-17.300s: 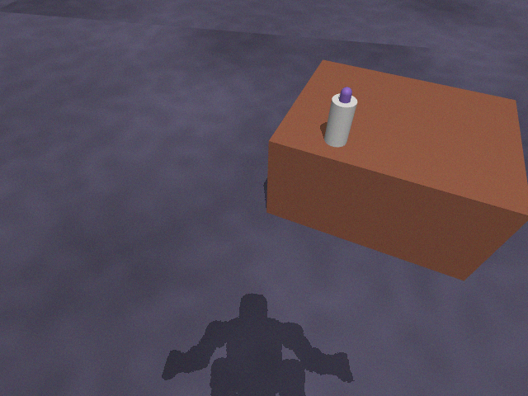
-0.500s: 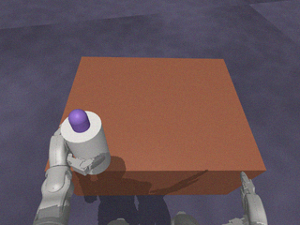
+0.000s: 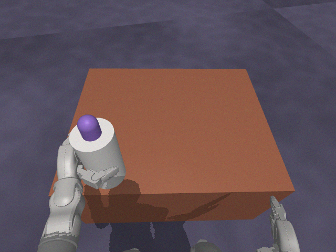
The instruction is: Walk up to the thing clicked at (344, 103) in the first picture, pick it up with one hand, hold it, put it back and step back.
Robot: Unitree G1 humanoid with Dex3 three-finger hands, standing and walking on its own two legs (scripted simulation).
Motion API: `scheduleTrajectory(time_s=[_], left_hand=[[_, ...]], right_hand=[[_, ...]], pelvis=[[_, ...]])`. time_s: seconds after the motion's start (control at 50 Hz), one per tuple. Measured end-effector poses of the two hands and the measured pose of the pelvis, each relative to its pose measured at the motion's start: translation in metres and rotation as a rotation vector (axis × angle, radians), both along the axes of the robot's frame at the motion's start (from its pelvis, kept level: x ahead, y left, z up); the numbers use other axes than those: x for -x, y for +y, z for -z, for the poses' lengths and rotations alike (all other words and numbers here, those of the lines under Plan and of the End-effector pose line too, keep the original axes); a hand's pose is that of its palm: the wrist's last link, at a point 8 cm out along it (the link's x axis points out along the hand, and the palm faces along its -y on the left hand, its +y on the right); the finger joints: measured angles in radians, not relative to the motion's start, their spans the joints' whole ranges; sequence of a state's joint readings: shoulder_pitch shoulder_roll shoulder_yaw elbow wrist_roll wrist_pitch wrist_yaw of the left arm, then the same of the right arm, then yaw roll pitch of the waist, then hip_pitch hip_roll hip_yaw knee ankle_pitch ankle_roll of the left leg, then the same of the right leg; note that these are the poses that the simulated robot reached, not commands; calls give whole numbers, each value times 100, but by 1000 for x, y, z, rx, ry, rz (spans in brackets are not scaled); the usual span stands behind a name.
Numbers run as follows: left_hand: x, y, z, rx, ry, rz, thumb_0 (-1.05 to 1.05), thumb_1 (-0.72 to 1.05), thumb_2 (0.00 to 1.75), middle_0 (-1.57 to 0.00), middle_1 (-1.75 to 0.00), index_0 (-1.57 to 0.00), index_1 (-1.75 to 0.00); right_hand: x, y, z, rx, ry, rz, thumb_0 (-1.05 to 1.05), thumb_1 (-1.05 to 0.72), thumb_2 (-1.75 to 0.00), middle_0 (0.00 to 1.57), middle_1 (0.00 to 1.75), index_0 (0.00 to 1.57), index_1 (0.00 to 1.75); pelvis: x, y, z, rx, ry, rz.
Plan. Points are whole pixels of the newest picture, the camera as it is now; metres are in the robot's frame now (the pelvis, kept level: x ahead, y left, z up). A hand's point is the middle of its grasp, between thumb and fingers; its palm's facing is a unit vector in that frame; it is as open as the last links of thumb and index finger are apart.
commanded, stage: hold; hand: left
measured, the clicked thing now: (99, 150) +0.33 +0.16 +0.06
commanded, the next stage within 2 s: crouch in 0.06 s
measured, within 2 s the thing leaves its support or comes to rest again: neither
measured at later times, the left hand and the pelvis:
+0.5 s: hand (98, 159) +0.34 +0.18 +0.00, palm faces +0.20 -0.98 -0.03, open 11.9 cm; pelvis -0.01 +0.00 -0.01, yaw +1 degrees
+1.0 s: hand (106, 153) +0.40 +0.19 -0.09, palm faces +0.18 -0.98 -0.05, open 11.9 cm; pelvis -0.02 +0.00 -0.06, yaw +1 degrees
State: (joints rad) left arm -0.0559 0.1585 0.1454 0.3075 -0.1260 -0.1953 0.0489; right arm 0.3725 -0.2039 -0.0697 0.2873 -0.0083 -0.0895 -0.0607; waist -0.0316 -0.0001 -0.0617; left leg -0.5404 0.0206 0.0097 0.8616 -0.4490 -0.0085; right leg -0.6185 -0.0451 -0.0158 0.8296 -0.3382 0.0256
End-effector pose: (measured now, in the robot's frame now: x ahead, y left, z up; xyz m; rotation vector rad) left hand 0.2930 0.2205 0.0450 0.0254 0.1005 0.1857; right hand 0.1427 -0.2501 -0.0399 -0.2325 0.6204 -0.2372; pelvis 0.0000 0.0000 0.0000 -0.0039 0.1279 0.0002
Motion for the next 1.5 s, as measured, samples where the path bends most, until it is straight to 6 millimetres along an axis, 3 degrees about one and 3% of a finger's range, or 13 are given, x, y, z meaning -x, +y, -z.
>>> scheduleTrajectory(time_s=[0.32,0.46,0.62,0.76,1.0,1.34,1.5], left_hand=[[16,8,15,-14,14,-11,0,-61,108,-57,-97,-60,-99],[-5,10,33,4,11,-18,0,-61,108,-57,-97,-61,-99],[-41,13,71,-7,37,-8,0,-61,108,-58,-96,-61,-98],[-62,14,99,-7,43,1,0,-61,108,-58,-96,-61,-98],[-80,20,125,-14,26,-3,0,-61,108,-58,-95,-62,-97],[-103,20,146,-20,23,4,0,-61,107,-59,-94,-62,-96],[-107,20,170,-15,35,-9,0,-61,107,-59,-94,-62,-96]], right_hand=[[-8,4,-5,23,-43,-47,-1,53,-6,6,5,5,5],[-2,5,-2,37,-36,-67,-1,54,-6,6,5,5,5],[14,-5,5,95,8,-78,-1,54,-5,6,5,5,5],[17,-13,11,148,36,-79,-1,53,-6,6,5,5,5],[1,-5,18,156,22,-121,-1,52,-6,6,5,6,5],[2,-13,22,185,37,-111,-1,51,-6,6,5,6,5],[4,-16,24,215,41,-109,-1,52,-6,6,5,6,5]], pelvis=[[5,0,5,4,10,-13],[12,-1,11,0,36,-14],[21,-1,27,4,110,-10],[21,1,42,14,178,-10],[17,1,63,27,246,-18],[15,-2,80,31,295,-21],[18,-2,90,33,324,-18]])
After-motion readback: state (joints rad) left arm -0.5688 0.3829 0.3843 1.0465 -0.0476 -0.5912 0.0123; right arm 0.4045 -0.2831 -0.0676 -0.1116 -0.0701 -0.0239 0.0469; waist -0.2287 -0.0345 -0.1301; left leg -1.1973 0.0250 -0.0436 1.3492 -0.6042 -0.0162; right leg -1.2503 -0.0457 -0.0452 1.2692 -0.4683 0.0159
